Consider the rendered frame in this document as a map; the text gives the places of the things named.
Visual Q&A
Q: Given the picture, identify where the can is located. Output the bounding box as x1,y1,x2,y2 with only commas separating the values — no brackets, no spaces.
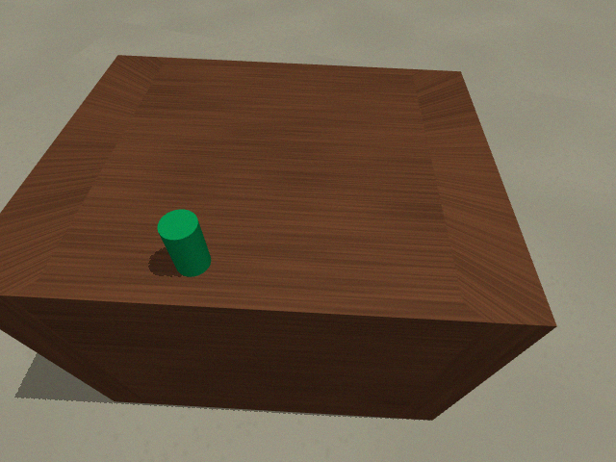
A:
157,209,211,277

